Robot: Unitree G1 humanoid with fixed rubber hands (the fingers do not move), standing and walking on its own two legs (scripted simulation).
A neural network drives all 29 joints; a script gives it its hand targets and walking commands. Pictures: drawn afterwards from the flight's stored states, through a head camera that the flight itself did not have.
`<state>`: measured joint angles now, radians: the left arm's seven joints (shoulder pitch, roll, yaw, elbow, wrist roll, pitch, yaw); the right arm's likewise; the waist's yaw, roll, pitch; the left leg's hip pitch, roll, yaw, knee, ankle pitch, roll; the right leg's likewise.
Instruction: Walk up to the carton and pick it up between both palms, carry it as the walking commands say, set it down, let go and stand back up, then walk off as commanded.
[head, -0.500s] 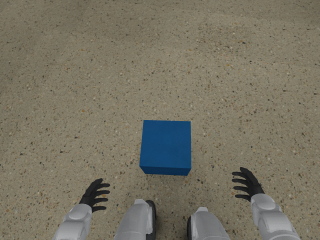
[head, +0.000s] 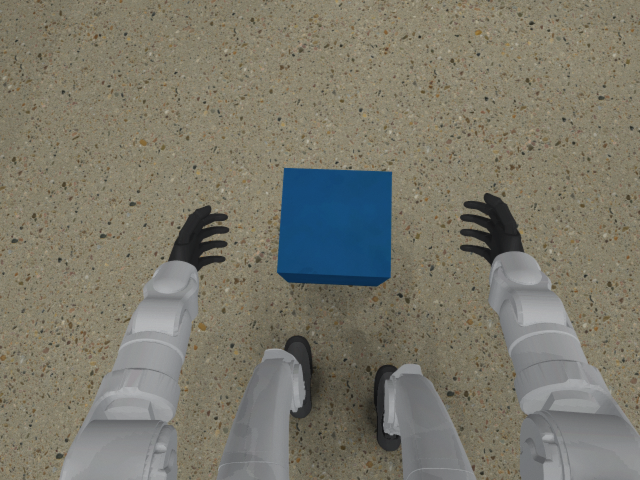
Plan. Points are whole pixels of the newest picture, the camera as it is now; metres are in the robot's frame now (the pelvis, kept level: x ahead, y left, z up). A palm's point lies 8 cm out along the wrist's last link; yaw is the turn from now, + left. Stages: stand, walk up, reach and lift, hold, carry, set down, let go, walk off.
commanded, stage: reach and lift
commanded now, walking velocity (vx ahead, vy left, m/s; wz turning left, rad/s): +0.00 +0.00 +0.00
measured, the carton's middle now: (334, 232) +0.50 +0.02 -0.57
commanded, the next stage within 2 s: none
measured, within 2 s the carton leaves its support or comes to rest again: neither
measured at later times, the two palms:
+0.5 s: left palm (205, 179) +0.48 +0.21 -0.15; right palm (473, 178) +0.49 -0.17 -0.14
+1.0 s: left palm (223, 209) +0.47 +0.22 -0.27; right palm (447, 206) +0.49 -0.17 -0.27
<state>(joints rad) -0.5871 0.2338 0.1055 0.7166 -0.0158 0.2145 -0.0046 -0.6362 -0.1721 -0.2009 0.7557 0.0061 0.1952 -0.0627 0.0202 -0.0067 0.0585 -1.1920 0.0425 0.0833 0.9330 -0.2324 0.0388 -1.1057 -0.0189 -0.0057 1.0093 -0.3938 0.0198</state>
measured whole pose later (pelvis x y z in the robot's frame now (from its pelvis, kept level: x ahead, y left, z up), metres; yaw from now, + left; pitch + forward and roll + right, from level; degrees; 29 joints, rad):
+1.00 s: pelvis -0.04 +0.00 -0.13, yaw -1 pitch +47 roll -2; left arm -1.22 0.35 0.26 0.98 -0.05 0.12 0.00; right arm -1.24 -0.21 -0.33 0.92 0.01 0.13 -0.14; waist 0.02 -0.01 0.04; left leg -1.94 0.07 0.06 1.40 -0.29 0.05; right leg -1.85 -0.01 -0.01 1.51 -0.48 0.02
